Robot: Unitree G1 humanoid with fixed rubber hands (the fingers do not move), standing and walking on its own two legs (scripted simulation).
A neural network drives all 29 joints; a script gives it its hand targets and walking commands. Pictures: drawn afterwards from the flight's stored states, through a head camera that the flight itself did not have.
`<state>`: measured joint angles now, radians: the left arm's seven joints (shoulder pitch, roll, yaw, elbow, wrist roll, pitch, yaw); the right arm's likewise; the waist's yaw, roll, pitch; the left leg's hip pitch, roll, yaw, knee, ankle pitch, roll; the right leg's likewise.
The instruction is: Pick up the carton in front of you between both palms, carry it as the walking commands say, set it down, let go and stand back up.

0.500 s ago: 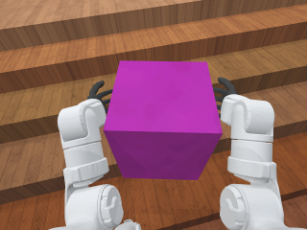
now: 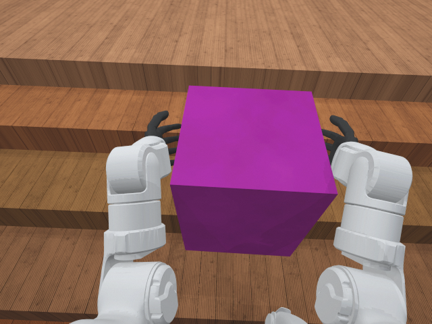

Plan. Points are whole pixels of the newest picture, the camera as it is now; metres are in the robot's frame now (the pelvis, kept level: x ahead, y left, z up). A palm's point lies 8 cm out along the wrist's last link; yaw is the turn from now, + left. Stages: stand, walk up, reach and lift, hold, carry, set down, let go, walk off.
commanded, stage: carry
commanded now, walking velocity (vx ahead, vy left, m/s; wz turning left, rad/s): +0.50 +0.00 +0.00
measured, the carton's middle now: (243, 177) +0.37 +0.05 +0.10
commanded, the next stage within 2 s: none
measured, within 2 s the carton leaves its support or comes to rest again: neither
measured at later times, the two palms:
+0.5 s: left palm out of the picture +0.67 +0.20 +0.31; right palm (340, 11) +0.65 -0.10 +0.30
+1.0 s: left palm out of the picture +0.95 +0.24 +0.45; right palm out of the picture +0.99 -0.06 +0.45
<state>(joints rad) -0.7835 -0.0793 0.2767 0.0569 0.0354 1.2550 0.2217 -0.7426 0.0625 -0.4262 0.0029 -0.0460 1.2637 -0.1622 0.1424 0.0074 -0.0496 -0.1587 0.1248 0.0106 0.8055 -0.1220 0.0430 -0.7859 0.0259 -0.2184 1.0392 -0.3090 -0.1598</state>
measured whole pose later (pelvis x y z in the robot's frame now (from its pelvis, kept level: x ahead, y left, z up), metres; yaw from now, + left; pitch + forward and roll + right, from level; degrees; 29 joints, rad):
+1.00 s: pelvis +0.61 +0.04 +0.29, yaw +1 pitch +3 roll -4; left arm -0.79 -0.07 0.27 0.05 0.02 1.25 0.23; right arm -0.75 0.06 -0.43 0.00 -0.05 1.26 -0.17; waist 0.14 0.00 -0.04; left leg -0.23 0.10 -0.01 0.98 -0.18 0.03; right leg -0.77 0.01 -0.20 1.03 -0.34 -0.14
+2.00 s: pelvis +1.25 +0.08 +0.57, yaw +1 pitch +2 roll -3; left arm -0.77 -0.08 0.27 0.06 0.03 1.24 0.23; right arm -0.74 0.07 -0.42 0.03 -0.07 1.25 -0.16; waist 0.14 0.01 -0.02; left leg -0.28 0.04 -0.09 1.23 -0.20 0.05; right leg -0.79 0.03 -0.22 1.03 -0.28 -0.15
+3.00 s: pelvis +1.84 +0.10 +0.66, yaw +1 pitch +5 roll -1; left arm -0.27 -0.16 0.17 -0.26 0.04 1.09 0.15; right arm -0.27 0.15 -0.21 -0.26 -0.06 1.11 -0.13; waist 0.00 0.03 -0.09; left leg -0.10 0.06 0.10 0.57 -0.43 -0.01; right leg -0.44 -0.03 -0.21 0.44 -0.06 -0.06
